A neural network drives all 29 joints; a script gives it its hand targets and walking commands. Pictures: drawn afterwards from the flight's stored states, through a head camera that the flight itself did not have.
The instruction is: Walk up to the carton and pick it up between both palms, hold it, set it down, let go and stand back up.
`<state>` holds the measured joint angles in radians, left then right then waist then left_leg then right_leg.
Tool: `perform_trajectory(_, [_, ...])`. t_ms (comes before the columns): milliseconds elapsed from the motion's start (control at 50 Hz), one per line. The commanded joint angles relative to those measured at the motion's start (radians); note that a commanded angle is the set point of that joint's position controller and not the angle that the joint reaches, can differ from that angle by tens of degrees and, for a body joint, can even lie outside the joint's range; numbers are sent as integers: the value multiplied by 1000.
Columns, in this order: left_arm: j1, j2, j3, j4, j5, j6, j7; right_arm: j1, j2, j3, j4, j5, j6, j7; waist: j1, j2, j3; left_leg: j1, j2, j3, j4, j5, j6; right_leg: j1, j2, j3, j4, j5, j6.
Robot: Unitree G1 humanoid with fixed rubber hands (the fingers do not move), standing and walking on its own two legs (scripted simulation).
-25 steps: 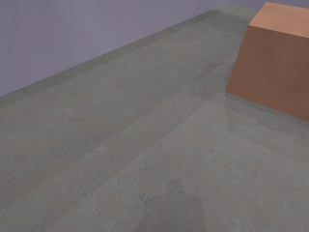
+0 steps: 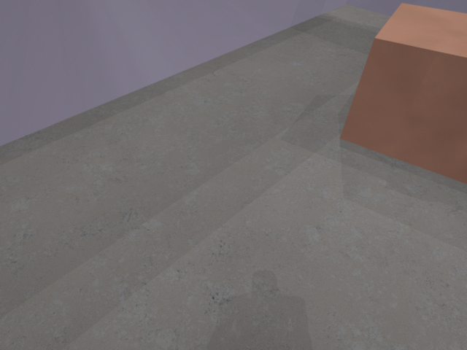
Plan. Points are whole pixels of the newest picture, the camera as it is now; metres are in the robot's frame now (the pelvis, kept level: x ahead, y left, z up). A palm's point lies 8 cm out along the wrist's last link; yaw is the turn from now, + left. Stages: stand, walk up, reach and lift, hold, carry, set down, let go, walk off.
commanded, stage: stand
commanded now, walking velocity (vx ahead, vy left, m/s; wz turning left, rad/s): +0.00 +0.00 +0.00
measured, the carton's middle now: out of the picture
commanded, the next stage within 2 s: walk up in 0.14 s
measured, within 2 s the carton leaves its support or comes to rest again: neither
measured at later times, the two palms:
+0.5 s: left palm out of the picture +0.03 +0.22 -0.15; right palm out of the picture -0.02 -0.25 -0.15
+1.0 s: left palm (247, 304) +0.25 -0.01 -0.13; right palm out of the picture +0.15 -0.48 -0.13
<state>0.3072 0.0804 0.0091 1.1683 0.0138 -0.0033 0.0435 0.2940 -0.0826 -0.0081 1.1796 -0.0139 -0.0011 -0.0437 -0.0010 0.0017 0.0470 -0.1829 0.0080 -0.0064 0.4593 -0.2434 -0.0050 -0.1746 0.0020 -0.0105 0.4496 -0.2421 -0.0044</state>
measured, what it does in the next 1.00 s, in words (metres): steps to the right, turning right: right foot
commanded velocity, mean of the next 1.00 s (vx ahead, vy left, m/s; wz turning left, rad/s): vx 0.00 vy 0.00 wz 0.00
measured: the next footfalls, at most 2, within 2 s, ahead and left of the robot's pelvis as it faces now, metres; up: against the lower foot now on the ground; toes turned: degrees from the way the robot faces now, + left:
right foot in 0.74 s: +0.14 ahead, -0.33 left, +0.00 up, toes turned -31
left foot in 1.18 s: +0.48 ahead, -0.26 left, +0.00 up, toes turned -27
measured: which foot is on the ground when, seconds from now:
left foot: down 0.00-0.76, up 0.78-1.00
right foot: down 0.00-0.36, up 0.38-0.72, down 0.74-1.00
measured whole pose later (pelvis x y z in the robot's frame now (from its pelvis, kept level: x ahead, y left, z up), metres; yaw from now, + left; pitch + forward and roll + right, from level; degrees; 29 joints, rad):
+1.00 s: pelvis +0.16 -0.22 -0.01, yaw -27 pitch -2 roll -1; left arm 0.40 0.18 0.00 0.92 0.02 -0.04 -0.02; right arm 0.25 -0.26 0.01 0.80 -0.04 -0.05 0.04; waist 0.05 0.06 0.04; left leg -0.58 0.11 0.06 1.00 -0.38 0.01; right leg -0.20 0.01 -0.08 0.55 -0.32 -0.06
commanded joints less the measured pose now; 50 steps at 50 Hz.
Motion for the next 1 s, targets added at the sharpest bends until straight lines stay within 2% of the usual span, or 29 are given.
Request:
perform_trajectory(0, [87,73,10,-10,0,-7,4,90,-71,-10,-9,0,-7,-4,0,1,56,-37,63,-63,-101,66,30,-46,-72,76,-97,56,-28])
perform_trajectory(300, [98,72,8,-12,-1,-10,3,100,-71,-8,-10,1,-9,-3,0,1,55,-39,65,-63,-102,70,30,-47,-74,77,-98,60,-29])
perform_trajectory(320, [5,308,91,-137,12,-11,-32,76,-302,-96,-150,-57,-36,-15,-36,57,-9,282,151,-171,-54,-365,127,-444,-34,169,102,-444,-51])
perform_trajectory(340, [-96,280,82,-192,18,-1,-49,151,-356,-120,-123,-68,-42,-29,-91,181,13,403,354,-355,-203,-547,204,-700,-5,38,313,-395,4])
perform_trajectory(360, [-172,238,78,-236,66,16,-58,169,-319,-113,-111,-66,-43,-50,-105,147,73,259,552,-451,-289,-519,265,-718,-91,33,565,-295,54])
perform_trajectory(380, [-168,243,91,-246,83,29,-72,122,-255,-97,-120,-53,-52,-61,-71,59,100,154,548,-413,-285,-463,257,-680,-140,77,639,-236,68])
perform_trajectory(400, [-128,235,94,-241,82,31,-82,92,-235,-93,-129,-47,-70,-62,-36,57,95,90,499,-334,-278,-445,222,-644,-156,100,672,-177,70])
perform_trajectory(420, [-71,223,95,-241,81,30,-92,50,-241,-93,-147,-52,-85,-62,-6,106,70,58,464,-253,-275,-447,191,-604,-171,115,708,-138,72])
perform_trajectory(440, [-34,215,95,-239,80,29,-104,10,-253,-93,-172,-52,-96,-62,9,142,49,42,443,-183,-280,-455,178,-573,-174,105,733,-106,75])
perform_trajectory(480, [-49,208,90,-250,62,29,-118,-43,-264,-95,-205,-50,-104,-54,15,175,64,8,417,-79,-303,-490,167,-551,-179,71,700,-61,82])
perform_trajectory(540, [-101,203,74,-272,42,33,-134,-41,-292,-95,-225,-67,-105,-39,2,189,149,-8,410,42,-325,-504,170,-544,-192,27,561,-29,82])
perform_trajectory(580, [-123,209,64,-285,33,28,-148,-35,-322,-96,-238,-86,-99,-26,-2,188,173,-18,394,134,-304,-479,166,-471,-187,-20,439,-16,60])
perform_trajectory(600, [-121,217,60,-286,27,22,-153,-37,-338,-97,-246,-94,-95,-20,0,188,168,-32,379,179,-288,-477,164,-402,-173,-66,391,-3,42])
perform_trajectory(640, [-69,235,59,-275,12,4,-153,-57,-370,-100,-265,-105,-83,-11,19,181,148,-97,362,248,-227,-497,165,-212,-136,-151,340,25,7])
perform_trajectory(660, [-33,250,61,-267,6,-4,-147,-66,-386,-101,-275,-108,-73,-7,34,171,137,-112,362,263,-172,-488,172,-142,-115,-187,329,-1,-4])
perform_trajectory(680, [30,273,69,-254,2,-13,-137,-84,-394,-97,-282,-108,-60,0,74,131,111,-127,352,286,-59,-424,172,-57,-84,-220,284,-28,-14])
perform_trajectory(700, [156,322,99,-220,4,-25,-115,-70,-357,-81,-285,-107,-46,14,137,-15,30,-144,283,327,234,-220,151,81,-22,-207,233,-101,-28])
perform_trajectory(720, [304,404,138,-180,-2,-31,-86,-45,-266,-46,-304,-103,-38,43,192,-281,-17,-251,170,321,646,-215,101,181,-12,-39,132,-230,-54])
perform_trajectory(740, [309,504,144,-215,-9,-31,-71,-27,-207,-34,-409,-64,-33,72,147,-481,-43,-549,24,174,855,-435,47,262,-220,562,-100,-388,-154])
perform_trajectory(760, [243,544,137,-249,-55,-19,-58,-70,-263,-25,-456,-27,-37,82,142,-369,-78,-616,78,1,930,-429,57,239,-365,852,-312,-722,-248])
perform_trajectory(780, [195,533,126,-276,-62,-13,-42,-115,-294,-16,-465,-22,-52,90,137,-274,-54,-633,110,-45,940,-333,55,230,-358,803,-334,-721,-225])
perform_trajectory(800, [195,508,118,-272,-45,-11,-27,-119,-268,-4,-460,-4,-74,90,130,-280,-23,-649,132,-40,914,-286,56,219,-337,684,-266,-589,-230])
perform_trajectory(820, [150,473,105,-287,-17,-14,-17,-71,-268,-2,-442,-1,-87,87,91,-268,-4,-603,171,-36,842,-257,49,148,-327,561,-198,-473,-231])
perform_trajectory(840, [101,414,83,-310,-8,-27,-21,-34,-282,-7,-426,-10,-93,81,60,-241,8,-516,190,-45,744,-245,42,45,-308,458,-178,-358,-221])
perform_trajectory(860, [84,365,66,-319,-1,-39,-31,-12,-288,-11,-419,-18,-91,80,45,-198,7,-426,183,-37,688,-246,37,-45,-285,382,-185,-278,-212])
perform_trajectory(880, [81,350,59,-328,7,-50,-38,2,-283,-12,-419,-26,-82,82,34,-153,6,-383,166,-18,656,-226,30,-96,-275,335,-194,-236,-221])
perform_trajectory(920, [65,350,58,-333,11,-66,-48,-6,-268,-11,-444,-27,-61,83,18,-99,34,-398,149,5,555,-151,14,-137,-262,291,-223,-292,-244])
perform_trajectory(980, [79,344,62,-322,7,-75,-63,-56,-257,-11,-482,-25,-53,87,17,-51,67,-405,111,33,396,50,6,-157,-222,250,-253,-356,-225])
